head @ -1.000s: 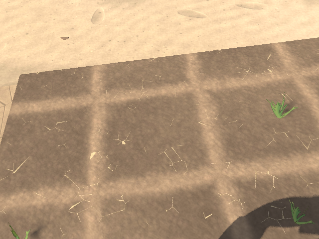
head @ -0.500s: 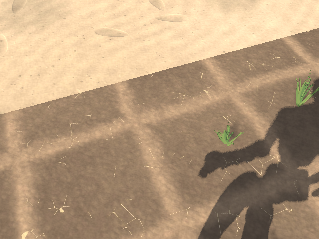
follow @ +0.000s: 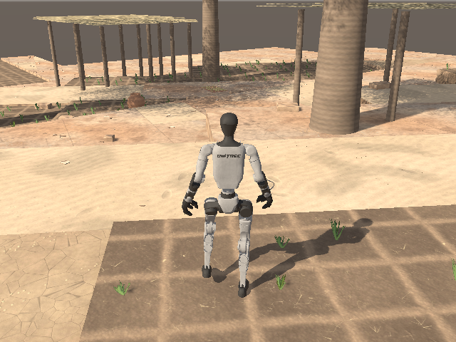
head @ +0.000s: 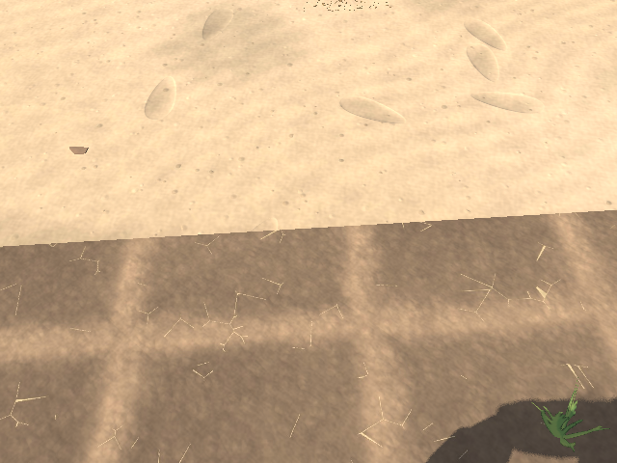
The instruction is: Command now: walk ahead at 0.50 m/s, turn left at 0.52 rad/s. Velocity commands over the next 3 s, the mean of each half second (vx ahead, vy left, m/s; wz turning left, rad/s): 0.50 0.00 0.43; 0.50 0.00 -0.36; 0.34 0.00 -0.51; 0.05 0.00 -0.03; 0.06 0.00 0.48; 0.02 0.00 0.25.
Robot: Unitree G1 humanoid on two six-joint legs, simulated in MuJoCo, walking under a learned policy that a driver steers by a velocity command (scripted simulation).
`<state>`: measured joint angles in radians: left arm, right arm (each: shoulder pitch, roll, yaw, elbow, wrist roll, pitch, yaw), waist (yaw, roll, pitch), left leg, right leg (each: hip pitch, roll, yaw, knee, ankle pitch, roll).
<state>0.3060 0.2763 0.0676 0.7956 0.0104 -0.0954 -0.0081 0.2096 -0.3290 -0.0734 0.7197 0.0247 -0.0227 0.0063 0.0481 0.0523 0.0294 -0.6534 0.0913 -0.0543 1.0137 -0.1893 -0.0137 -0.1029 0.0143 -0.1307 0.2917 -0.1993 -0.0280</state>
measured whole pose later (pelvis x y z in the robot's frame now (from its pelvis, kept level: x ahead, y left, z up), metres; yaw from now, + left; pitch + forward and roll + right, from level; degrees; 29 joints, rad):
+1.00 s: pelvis +0.58 +0.07 +0.00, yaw -2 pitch +2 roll +0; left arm 0.30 0.29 0.06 0.69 -0.01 -0.05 -0.02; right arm 0.18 -0.30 -0.03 0.70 -0.01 -0.10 0.01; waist 0.02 0.02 0.04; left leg -0.56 0.07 -0.07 1.06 -0.33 -0.02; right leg -0.26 0.12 0.05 0.40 -0.16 -0.11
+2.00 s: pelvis +0.84 +0.08 -0.01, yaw -16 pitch +0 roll -1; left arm 0.14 0.24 0.04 0.62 0.01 0.04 0.04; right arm 0.17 -0.29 -0.03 0.86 0.01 0.01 0.01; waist -0.04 0.01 0.03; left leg -0.28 0.04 -0.01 0.60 -0.30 -0.03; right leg -0.27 0.00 -0.05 0.56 -0.29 -0.02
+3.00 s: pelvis +0.89 +0.09 -0.01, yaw +7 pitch +0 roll +0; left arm 0.20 0.26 0.02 0.79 0.01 -0.01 0.00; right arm 0.18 -0.23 -0.03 0.73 -0.02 0.05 -0.02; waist 0.03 -0.03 0.03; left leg -0.20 -0.01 -0.03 0.48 -0.28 0.00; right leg -0.22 -0.04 0.02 0.47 -0.24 0.04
